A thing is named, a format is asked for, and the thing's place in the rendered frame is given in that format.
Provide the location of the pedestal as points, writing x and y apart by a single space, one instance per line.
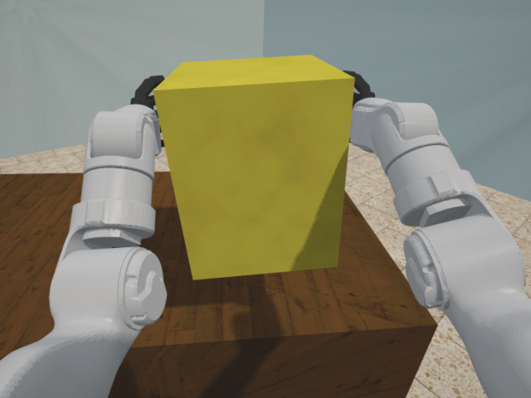
352 331

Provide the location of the left robot upper arm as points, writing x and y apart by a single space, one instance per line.
100 301

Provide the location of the carton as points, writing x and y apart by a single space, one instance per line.
257 151

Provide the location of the right robot upper arm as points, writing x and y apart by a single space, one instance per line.
469 269

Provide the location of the left robot forearm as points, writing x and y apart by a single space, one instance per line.
115 206

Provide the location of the right robot hand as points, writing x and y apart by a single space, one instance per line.
361 86

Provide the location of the right robot forearm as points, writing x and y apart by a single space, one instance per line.
429 186

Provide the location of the left robot hand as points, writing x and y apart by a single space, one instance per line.
141 94

